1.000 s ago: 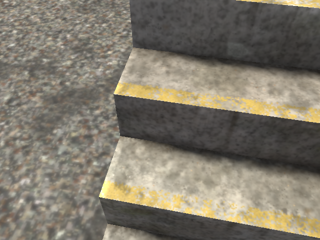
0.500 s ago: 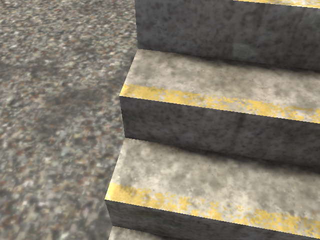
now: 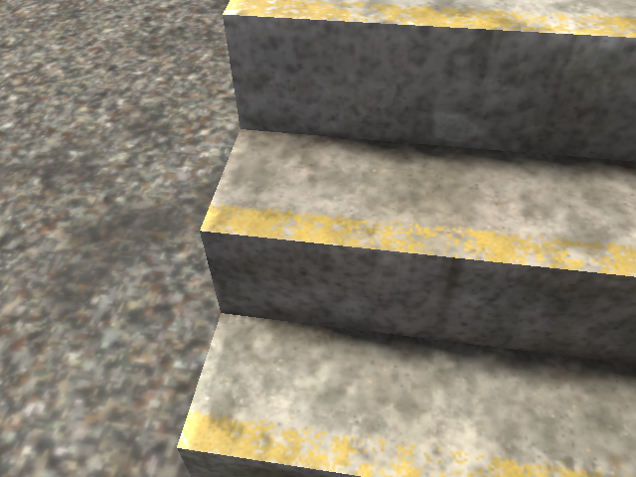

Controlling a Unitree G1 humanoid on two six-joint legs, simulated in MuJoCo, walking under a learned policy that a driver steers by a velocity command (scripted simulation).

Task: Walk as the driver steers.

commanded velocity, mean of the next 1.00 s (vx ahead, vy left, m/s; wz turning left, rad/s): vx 0.48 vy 0.00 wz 0.00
